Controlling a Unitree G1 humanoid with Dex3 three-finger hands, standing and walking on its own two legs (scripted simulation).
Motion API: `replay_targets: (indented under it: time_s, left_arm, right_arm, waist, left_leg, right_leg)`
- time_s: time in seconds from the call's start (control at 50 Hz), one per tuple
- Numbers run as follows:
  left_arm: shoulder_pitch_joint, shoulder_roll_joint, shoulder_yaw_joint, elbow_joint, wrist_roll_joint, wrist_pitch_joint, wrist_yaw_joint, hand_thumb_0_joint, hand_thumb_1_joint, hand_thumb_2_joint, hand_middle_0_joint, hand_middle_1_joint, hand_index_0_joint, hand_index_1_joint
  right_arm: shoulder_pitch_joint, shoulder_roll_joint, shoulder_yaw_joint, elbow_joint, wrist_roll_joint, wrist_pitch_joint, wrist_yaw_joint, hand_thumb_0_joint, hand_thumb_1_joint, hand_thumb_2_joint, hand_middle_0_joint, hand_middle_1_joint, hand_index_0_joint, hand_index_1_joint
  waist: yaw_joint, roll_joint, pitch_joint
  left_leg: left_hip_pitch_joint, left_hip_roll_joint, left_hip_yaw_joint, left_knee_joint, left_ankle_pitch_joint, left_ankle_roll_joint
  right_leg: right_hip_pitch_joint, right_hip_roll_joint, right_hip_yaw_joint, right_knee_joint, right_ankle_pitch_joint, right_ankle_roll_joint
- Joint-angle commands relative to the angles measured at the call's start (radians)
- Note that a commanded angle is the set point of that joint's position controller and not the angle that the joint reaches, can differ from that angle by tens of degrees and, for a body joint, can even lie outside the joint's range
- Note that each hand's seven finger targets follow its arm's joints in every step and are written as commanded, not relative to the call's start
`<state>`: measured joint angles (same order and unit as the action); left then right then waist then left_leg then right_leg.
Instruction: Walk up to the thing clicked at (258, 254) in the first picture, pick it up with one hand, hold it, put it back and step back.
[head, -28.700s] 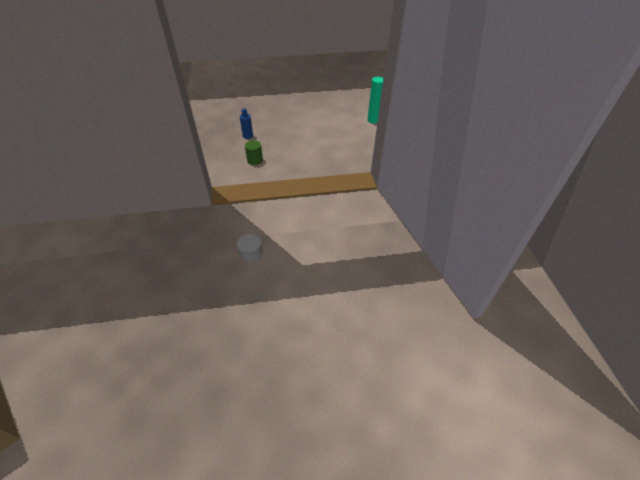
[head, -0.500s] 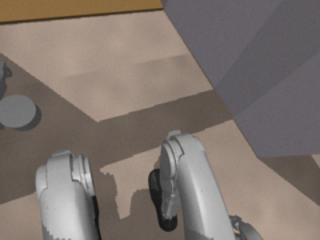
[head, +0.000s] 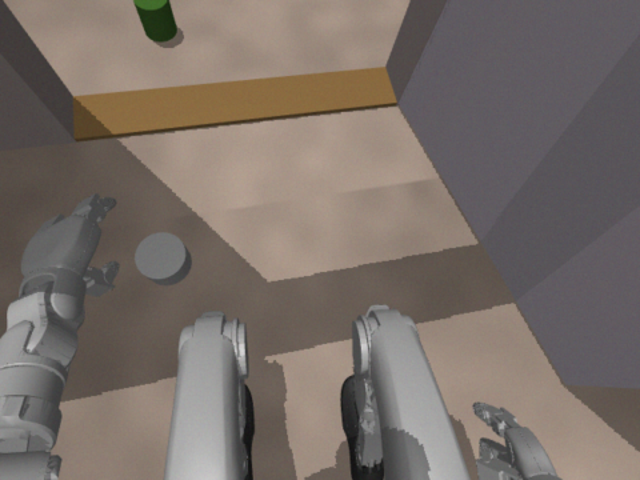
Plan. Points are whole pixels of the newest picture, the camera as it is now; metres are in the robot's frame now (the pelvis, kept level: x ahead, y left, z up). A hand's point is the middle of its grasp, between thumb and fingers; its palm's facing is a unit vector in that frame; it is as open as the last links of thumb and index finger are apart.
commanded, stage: home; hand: left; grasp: from above
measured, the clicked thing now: (164, 259) +0.46 +0.29 -0.40
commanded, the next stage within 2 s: none
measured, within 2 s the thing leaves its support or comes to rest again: neither
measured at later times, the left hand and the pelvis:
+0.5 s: hand (32, 370) +0.25 +0.22 +0.10, palm faces +0.04 -0.93 -0.36, open 7.4 cm; pelvis +0.03 +0.00 +0.19, yaw +5 degrees
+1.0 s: hand out of the picture +0.22 +0.20 +0.24, palm faces +0.17 -0.96 -0.20, open 7.4 cm; pelvis +0.08 +0.00 +0.28, yaw +7 degrees
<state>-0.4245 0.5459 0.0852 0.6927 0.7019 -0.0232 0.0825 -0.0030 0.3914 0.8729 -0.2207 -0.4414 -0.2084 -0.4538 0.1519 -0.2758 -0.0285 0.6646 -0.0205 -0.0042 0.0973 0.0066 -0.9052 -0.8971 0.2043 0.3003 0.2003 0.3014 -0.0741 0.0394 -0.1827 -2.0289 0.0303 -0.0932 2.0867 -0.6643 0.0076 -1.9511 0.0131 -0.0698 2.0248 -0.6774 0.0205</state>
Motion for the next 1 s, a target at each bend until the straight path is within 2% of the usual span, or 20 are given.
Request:
replay_targets:
  time_s: [0.0,0.02,0.1,0.12,0.16,0.18,0.2,0.22,0.24,0.34,0.4,0.44,0.52,0.54,0.62,0.72,0.82,0.86,0.9,0.98]
  left_arm:
    - [-0.044,0.154,0.034,-0.341,-0.157,0.031,-0.026,0.0,0.901,0.904,-0.201,-0.301,-0.201,-0.302]
    - [-0.029,0.126,0.019,-0.385,-0.191,0.038,-0.033,0.0,0.9,0.901,-0.2,-0.3,-0.2,-0.3]
    - [0.084,0.115,0.053,-0.5,-0.287,0.075,-0.028,0.0,0.896,0.9,-0.2,-0.3,-0.2,-0.3]
    - [0.143,0.079,0.037,-0.507,-0.304,0.089,-0.026,0.0,0.887,0.897,-0.2,-0.3,-0.199,-0.3]
    - [0.159,0.066,0.048,-0.591,-0.358,0.111,-0.017,0.0,0.897,0.9,-0.2,-0.3,-0.2,-0.3]
    - [0.199,0.058,0.051,-0.597,-0.379,0.126,-0.014,0.0,0.897,0.9,-0.2,-0.3,-0.2,-0.3]
    - [0.242,0.021,0.025,-0.589,-0.401,0.141,-0.015,0.0,0.9,0.901,-0.2,-0.3,-0.2,-0.3]
    - [0.259,0.029,0.042,-0.604,-0.427,0.154,-0.01,0.0,0.9,0.901,-0.2,-0.299,-0.2,-0.3]
    - [0.283,0.012,0.034,-0.621,-0.449,0.165,-0.009,0.0,0.9,0.9,-0.2,-0.299,-0.2,-0.3]
    - [0.427,-0.048,0.029,-0.715,-0.584,0.243,0.0,0.0,0.9,0.9,-0.2,-0.3,-0.2,-0.3]
    - [0.511,-0.081,0.029,-0.736,-0.626,0.281,0.003,0.0,0.9,0.9,-0.2,-0.3,-0.2,-0.3]
    - [0.548,-0.111,0.019,-0.758,-0.657,0.31,0.003,0.0,0.9,0.9,-0.2,-0.3,-0.2,-0.3]
    - [0.654,-0.165,0.026,-0.824,-0.725,0.366,0.004,0.0,0.9,0.9,-0.2,-0.3,-0.2,-0.3]
    - [0.674,-0.172,0.029,-0.852,-0.736,0.376,0.003,0.0,0.9,0.9,-0.2,-0.3,-0.2,-0.3]
    - [0.788,-0.19,0.04,-0.925,-0.771,0.414,-0.001,0.0,0.9,0.9,-0.2,-0.3,-0.2,-0.3]
    - [0.898,-0.223,0.026,-0.989,-0.78,0.44,-0.013,0.0,0.9,0.9,-0.2,-0.3,-0.2,-0.3]
    - [0.94,-0.231,0.008,-1.013,-0.764,0.443,-0.034,0.0,0.9,0.9,-0.2,-0.301,-0.2,-0.3]
    - [0.944,-0.235,0.002,-1.024,-0.762,0.442,-0.042,0.0,0.9,0.9,-0.2,-0.301,-0.2,-0.3]
    - [0.937,-0.236,0.002,-1.007,-0.763,0.441,-0.051,0.0,0.9,0.9,-0.2,-0.3,-0.2,-0.3]
    - [0.886,-0.223,0.006,-0.994,-0.756,0.43,-0.06,0.0,0.9,0.9,-0.2,-0.3,-0.2,-0.3]
  right_arm:
    - [0.077,-0.182,-0.07,-0.115,0.03,-0.033,-0.044,0.0,-0.899,-0.9,0.2,0.3,0.2,0.3]
    - [0.067,-0.176,-0.068,-0.12,0.032,-0.04,-0.051,0.0,-0.899,-0.9,0.2,0.3,0.2,0.3]
    - [0.021,-0.164,-0.056,-0.151,0.046,-0.069,-0.087,0.0,-0.899,-0.9,0.2,0.3,0.2,0.3]
    - [0.011,-0.155,-0.054,-0.162,0.05,-0.075,-0.095,0.0,-0.899,-0.9,0.2,0.3,0.2,0.3]
    - [-0.003,-0.149,-0.049,-0.177,0.055,-0.088,-0.108,0.0,-0.899,-0.9,0.2,0.3,0.2,0.3]
    - [-0.014,-0.149,-0.047,-0.18,0.057,-0.094,-0.117,0.0,-0.899,-0.9,0.2,0.3,0.2,0.3]
    - [-0.021,-0.143,-0.044,-0.186,0.06,-0.101,-0.124,0.0,-0.899,-0.9,0.2,0.3,0.2,0.3]
    - [-0.027,-0.141,-0.038,-0.192,0.06,-0.107,-0.13,0.0,-0.899,-0.9,0.2,0.3,0.2,0.3]
    - [-0.033,-0.138,-0.034,-0.199,0.062,-0.113,-0.135,0.0,-0.9,-0.9,0.2,0.3,0.2,0.3]
    - [-0.027,-0.111,-0.018,-0.231,0.068,-0.14,-0.165,0.0,-0.9,-0.9,0.2,0.3,0.2,0.3]
    - [-0.005,-0.099,-0.005,-0.235,0.07,-0.154,-0.186,0.0,-0.9,-0.9,0.2,0.3,0.2,0.3]
    - [0.009,-0.088,0.003,-0.24,0.07,-0.162,-0.202,0.0,-0.9,-0.9,0.2,0.3,0.2,0.3]
    - [0.04,-0.073,0.023,-0.254,0.07,-0.183,-0.236,0.0,-0.901,-0.9,0.2,0.299,0.2,0.299]
    - [0.049,-0.07,0.023,-0.261,0.069,-0.189,-0.246,0.0,-0.901,-0.9,0.2,0.299,0.2,0.299]
    - [0.08,-0.061,0.03,-0.283,0.065,-0.21,-0.275,0.0,-0.901,-0.899,0.2,0.299,0.2,0.299]
    - [0.106,-0.045,0.03,-0.297,0.054,-0.233,-0.296,0.0,-0.901,-0.899,0.2,0.299,0.2,0.299]
    - [0.104,-0.05,0.023,-0.31,0.044,-0.252,-0.301,0.0,-0.901,-0.899,0.2,0.299,0.2,0.299]
    - [0.101,-0.054,0.018,-0.312,0.04,-0.26,-0.3,0.0,-0.901,-0.899,0.2,0.299,0.2,0.299]
    - [0.095,-0.06,0.018,-0.308,0.037,-0.268,-0.298,0.0,-0.901,-0.899,0.2,0.299,0.2,0.299]
    - [0.091,-0.064,0.015,-0.304,0.031,-0.282,-0.298,0.0,-0.901,-0.9,0.2,0.299,0.2,0.299]
  waist:
    - [0.009,0.113,-0.558]
    - [-0.003,0.108,-0.535]
    - [0.01,0.115,-0.487]
    - [0.005,0.108,-0.472]
    - [0.007,0.117,-0.476]
    - [0.013,0.129,-0.467]
    - [-0.002,0.122,-0.43]
    - [0.003,0.108,-0.411]
    - [-0.004,0.108,-0.395]
    - [0.0,0.086,-0.37]
    - [0.002,0.082,-0.327]
    - [0.0,0.077,-0.298]
    - [0.002,0.062,-0.238]
    - [-0.003,0.066,-0.238]
    - [0.009,0.054,-0.193]
    - [0.019,0.031,-0.133]
    - [0.023,0.018,-0.075]
    - [0.015,-0.007,-0.072]
    - [0.021,0.003,-0.036]
    - [0.013,-0.014,-0.021]
  left_leg:
    - [0.574,-0.006,0.003,-0.394,0.09,0.023]
    - [0.59,-0.005,0.004,-0.413,0.08,0.024]
    - [0.679,-0.004,-0.002,-0.521,0.03,0.021]
    - [0.703,-0.006,0.001,-0.545,0.038,0.02]
    - [0.757,-0.01,0.002,-0.597,0.025,0.019]
    - [0.797,-0.007,-0.009,-0.629,0.022,0.016]
    - [0.809,-0.009,-0.008,-0.652,0.017,0.015]
    - [0.821,-0.009,-0.011,-0.673,0.0,0.018]
    - [0.844,-0.011,-0.022,-0.704,-0.016,0.017]
    - [0.976,-0.016,-0.002,-0.81,0.037,0.016]
    - [1.062,-0.012,-0.025,-0.893,0.084,0.01]
    - [1.106,-0.012,-0.019,-0.935,0.119,0.007]
    - [1.191,-0.014,-0.016,-1.031,0.168,0.006]
    - [1.214,-0.017,-0.002,-1.044,0.204,0.006]
    - [1.307,-0.024,0.024,-1.116,0.318,0.005]
    - [1.372,-0.029,0.035,-1.175,0.407,0.006]
    - [1.411,-0.03,0.042,-1.221,0.405,0.009]
    - [1.429,-0.028,0.042,-1.228,0.421,0.01]
    - [1.425,-0.028,0.044,-1.243,0.398,0.008]
    - [1.423,-0.032,0.048,-1.237,0.374,0.012]
  right_leg:
    - [0.396,0.022,-0.01,-0.327,0.167,-0.049]
    - [0.411,0.022,-0.007,-0.357,0.163,-0.048]
    - [0.492,0.017,0.009,-0.448,0.123,-0.046]
    - [0.517,0.017,0.011,-0.475,0.127,-0.046]
    - [0.572,0.015,0.022,-0.529,0.11,-0.046]
    - [0.583,0.015,0.021,-0.543,0.112,-0.045]
    - [0.595,0.016,0.021,-0.569,0.106,-0.045]
    - [0.617,0.016,0.026,-0.598,0.092,-0.043]
    - [0.637,0.015,0.027,-0.617,0.08,-0.043]
    - [0.802,0.012,0.041,-0.764,0.114,-0.041]
    - [0.869,0.012,0.034,-0.823,0.156,-0.041]
    - [0.916,0.014,0.034,-0.874,0.184,-0.041]
    - [1.047,0.014,0.03,-0.98,0.227,-0.037]
    - [1.084,0.015,0.03,-1.008,0.253,-0.037]
    - [1.206,0.018,0.02,-1.103,0.343,-0.034]
    - [1.299,0.02,0.011,-1.181,0.419,-0.031]
    - [1.324,0.021,0.001,-1.222,0.407,-0.03]
    - [1.334,0.023,-0.003,-1.229,0.419,-0.027]
    - [1.327,0.022,-0.008,-1.233,0.394,-0.027]
    - [1.319,0.013,0.001,-1.247,0.379,-0.02]
